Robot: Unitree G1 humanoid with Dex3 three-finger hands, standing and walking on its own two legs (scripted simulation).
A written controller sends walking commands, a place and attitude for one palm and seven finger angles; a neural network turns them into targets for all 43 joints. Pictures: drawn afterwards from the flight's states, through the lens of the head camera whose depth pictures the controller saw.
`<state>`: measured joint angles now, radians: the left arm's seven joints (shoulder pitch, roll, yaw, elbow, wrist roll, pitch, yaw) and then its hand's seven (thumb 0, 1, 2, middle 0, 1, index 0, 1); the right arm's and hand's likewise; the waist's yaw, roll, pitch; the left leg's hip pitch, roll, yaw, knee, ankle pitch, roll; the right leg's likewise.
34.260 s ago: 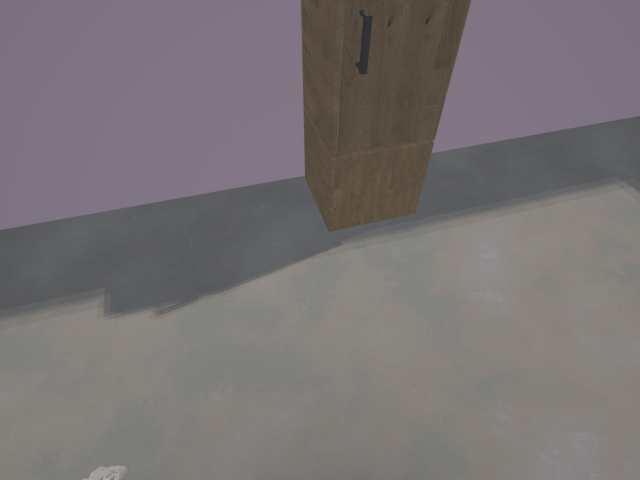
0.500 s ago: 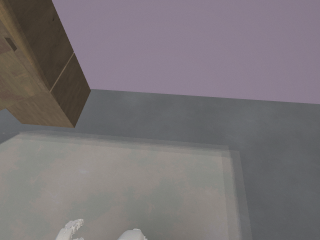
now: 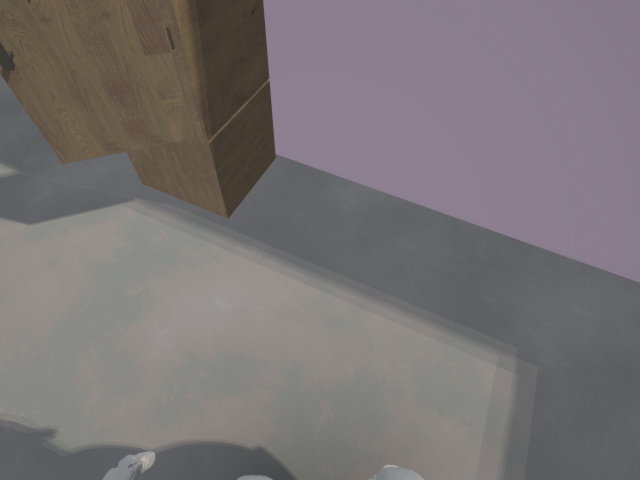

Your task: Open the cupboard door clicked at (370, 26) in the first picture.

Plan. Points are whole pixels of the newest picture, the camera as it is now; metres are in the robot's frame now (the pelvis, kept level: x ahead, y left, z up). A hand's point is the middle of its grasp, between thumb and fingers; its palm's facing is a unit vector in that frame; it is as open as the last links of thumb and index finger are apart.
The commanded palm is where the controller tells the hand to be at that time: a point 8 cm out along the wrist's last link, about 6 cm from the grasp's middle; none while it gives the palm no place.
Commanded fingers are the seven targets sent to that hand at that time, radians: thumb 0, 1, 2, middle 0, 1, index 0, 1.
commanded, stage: turn to face it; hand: left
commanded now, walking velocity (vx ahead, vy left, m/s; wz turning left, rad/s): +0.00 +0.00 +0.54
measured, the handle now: out of the picture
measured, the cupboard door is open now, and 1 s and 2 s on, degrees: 45 45 45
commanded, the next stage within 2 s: take the last steps up to it in 0.44 s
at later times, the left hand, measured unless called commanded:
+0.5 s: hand out of the picture +0.00 +0.21 -0.18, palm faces +0.29 -0.93 -0.21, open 7.4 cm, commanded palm none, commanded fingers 0.00 0.90 0.90 -0.20 -0.30 -0.20 -0.30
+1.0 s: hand out of the picture -0.04 +0.19 -0.17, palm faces +0.47 -0.87 -0.18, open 7.4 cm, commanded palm none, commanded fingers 0.00 0.90 0.90 -0.20 -0.30 -0.20 -0.30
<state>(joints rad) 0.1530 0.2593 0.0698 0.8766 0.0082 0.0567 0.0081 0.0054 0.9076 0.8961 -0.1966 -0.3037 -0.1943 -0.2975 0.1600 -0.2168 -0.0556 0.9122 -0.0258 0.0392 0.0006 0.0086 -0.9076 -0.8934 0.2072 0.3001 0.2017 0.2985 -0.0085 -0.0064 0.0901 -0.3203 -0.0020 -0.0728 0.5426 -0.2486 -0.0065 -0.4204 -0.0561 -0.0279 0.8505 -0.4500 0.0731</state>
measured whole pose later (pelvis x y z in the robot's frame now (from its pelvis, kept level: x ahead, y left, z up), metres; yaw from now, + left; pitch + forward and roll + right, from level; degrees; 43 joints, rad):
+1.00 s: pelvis +0.07 +0.05 +0.00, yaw +24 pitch +1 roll +1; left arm 0.37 0.17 0.04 1.05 0.03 -0.04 0.00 0.00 0.90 0.90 -0.20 -0.30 -0.20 -0.30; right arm 0.18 -0.23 -0.07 1.00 -0.01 0.04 0.05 0.01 -0.91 -0.89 0.20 0.30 0.20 0.30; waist 0.04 -0.04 0.06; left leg -0.47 0.05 0.07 0.72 -0.29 -0.03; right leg -0.04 -0.16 -0.14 0.37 -0.33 0.10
